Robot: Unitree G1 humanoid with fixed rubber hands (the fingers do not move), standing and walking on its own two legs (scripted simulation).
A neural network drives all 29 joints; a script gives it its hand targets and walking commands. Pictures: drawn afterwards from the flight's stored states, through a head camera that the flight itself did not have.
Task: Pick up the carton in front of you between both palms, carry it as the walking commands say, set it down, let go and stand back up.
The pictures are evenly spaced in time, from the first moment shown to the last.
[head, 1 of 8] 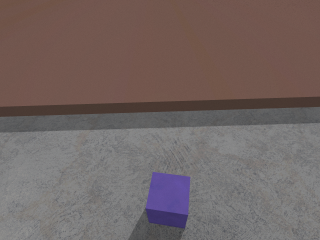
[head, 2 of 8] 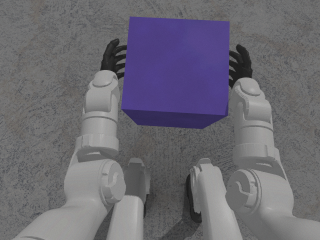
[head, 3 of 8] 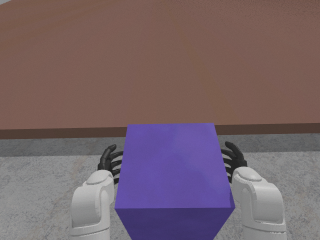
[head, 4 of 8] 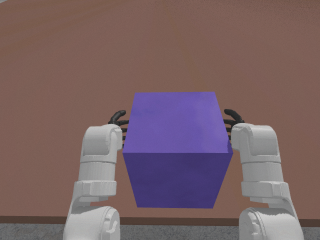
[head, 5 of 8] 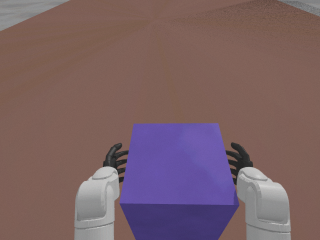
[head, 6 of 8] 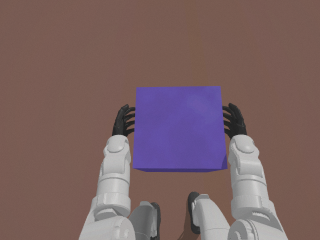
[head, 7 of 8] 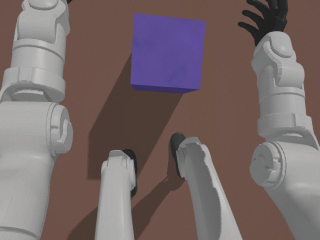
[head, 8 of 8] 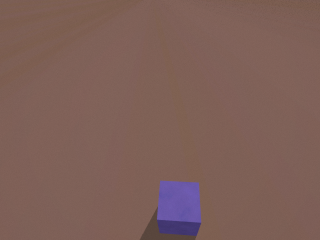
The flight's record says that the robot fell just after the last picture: no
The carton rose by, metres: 0.90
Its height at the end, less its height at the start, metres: +0.12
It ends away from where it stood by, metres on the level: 2.54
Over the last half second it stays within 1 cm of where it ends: yes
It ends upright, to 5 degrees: yes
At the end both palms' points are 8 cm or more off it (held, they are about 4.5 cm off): yes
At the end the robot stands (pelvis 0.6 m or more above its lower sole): yes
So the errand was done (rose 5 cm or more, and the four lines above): yes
